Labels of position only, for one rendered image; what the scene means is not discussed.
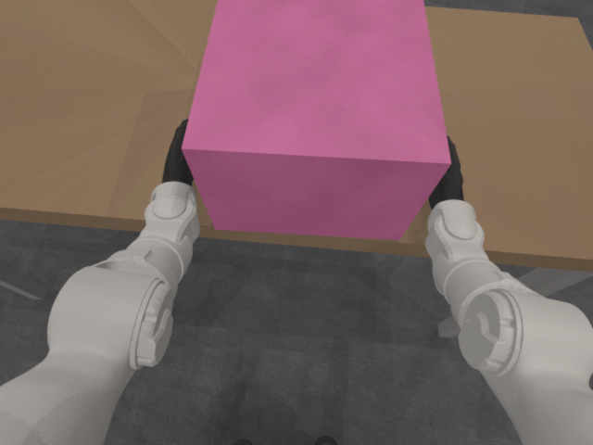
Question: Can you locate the robot left hand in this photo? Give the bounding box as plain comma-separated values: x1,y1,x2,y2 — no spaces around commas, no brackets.
162,118,194,186

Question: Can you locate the right robot upper arm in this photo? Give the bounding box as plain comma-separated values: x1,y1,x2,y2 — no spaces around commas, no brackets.
458,288,593,445

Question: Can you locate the robot right hand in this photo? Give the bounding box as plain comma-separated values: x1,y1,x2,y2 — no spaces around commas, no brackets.
429,136,464,210

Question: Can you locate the right robot forearm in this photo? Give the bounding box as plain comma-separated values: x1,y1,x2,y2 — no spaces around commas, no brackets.
425,199,593,374

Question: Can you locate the table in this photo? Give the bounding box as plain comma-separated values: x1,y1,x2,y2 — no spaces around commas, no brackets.
0,0,593,337

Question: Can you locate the left robot forearm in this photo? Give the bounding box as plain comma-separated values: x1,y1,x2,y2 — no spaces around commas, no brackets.
47,182,200,349

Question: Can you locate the left robot upper arm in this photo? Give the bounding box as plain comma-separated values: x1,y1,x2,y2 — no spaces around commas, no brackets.
0,266,173,445

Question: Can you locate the carton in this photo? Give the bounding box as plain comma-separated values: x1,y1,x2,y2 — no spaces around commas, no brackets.
182,0,451,240

